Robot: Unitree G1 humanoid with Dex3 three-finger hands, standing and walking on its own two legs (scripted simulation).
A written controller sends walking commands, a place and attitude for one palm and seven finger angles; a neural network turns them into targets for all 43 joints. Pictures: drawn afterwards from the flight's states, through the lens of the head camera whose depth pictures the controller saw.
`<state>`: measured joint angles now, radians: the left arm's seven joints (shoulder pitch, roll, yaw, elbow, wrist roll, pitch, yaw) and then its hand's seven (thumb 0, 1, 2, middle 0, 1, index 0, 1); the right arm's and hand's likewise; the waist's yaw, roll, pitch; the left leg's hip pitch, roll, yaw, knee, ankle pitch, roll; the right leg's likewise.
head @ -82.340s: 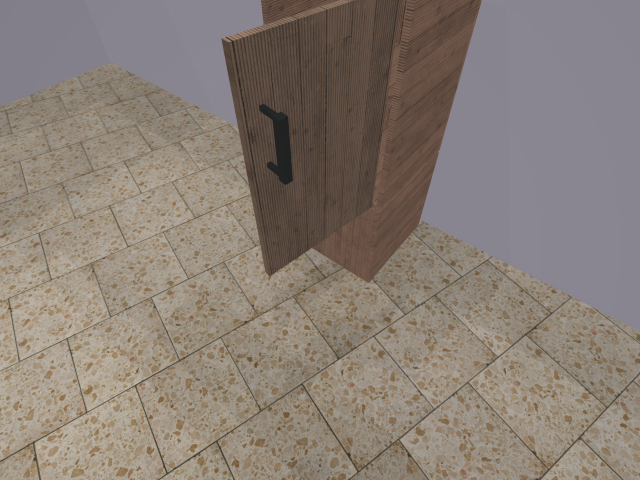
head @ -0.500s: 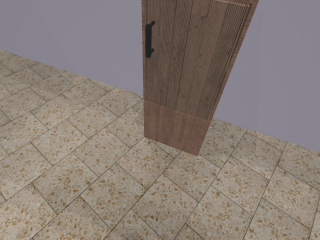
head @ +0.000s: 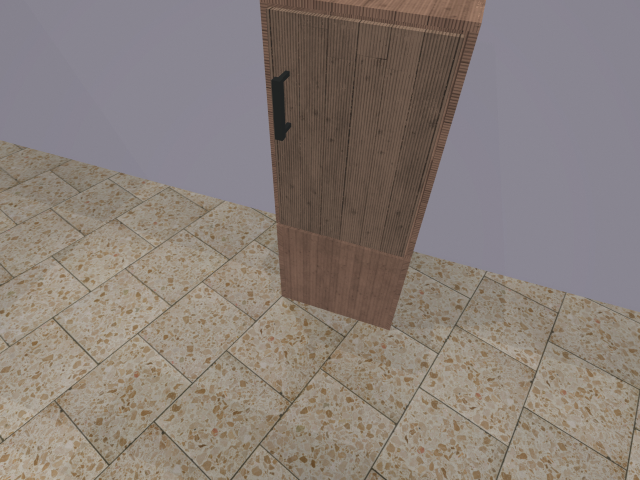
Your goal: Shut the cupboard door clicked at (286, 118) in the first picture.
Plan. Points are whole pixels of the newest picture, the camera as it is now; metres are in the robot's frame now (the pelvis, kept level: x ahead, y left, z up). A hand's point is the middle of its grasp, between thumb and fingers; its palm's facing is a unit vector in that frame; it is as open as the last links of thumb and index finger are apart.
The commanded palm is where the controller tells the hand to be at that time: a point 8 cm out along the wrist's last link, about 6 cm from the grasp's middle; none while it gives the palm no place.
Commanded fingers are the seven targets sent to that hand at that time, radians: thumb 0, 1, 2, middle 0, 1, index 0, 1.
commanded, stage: let the arm hang, fingers relaxed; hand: left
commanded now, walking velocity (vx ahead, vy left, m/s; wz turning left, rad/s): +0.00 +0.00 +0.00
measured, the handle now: (282, 106) +0.86 +0.12 +0.06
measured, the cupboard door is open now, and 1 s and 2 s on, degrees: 0 0 0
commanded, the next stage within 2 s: look to check the result in 0.12 s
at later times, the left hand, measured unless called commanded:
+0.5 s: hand out of the picture -0.02 +0.16 -0.18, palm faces +0.03 -0.99 -0.16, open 7.3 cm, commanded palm none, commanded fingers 0.00 0.90 0.90 -0.20 -0.30 -0.20 -0.30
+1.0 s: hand out of the picture +0.01 +0.17 -0.18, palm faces +0.03 -0.99 -0.15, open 7.3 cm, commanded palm none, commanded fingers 0.00 0.90 0.90 -0.20 -0.30 -0.20 -0.30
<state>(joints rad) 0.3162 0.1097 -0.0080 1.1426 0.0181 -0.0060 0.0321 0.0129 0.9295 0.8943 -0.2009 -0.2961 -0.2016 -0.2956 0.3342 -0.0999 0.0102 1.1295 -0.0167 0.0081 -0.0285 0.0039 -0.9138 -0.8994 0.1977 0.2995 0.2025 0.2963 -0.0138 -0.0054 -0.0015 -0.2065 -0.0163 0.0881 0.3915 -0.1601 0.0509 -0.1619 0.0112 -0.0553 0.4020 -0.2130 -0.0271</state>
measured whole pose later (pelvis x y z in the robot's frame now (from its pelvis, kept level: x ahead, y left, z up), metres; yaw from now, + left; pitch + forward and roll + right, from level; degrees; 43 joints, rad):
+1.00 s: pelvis +0.04 +0.01 +0.00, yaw +0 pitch -1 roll +0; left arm 0.31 0.13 0.00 1.16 0.01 -0.01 0.03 0.00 0.91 0.89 -0.20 -0.30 -0.20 -0.30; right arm 0.30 -0.12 0.02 1.15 -0.01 -0.01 -0.04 0.00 -0.91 -0.90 0.20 0.30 0.20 0.30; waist -0.01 -0.01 0.03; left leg -0.14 -0.04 0.09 0.35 -0.19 0.06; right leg -0.09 0.00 -0.05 0.35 -0.24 -0.01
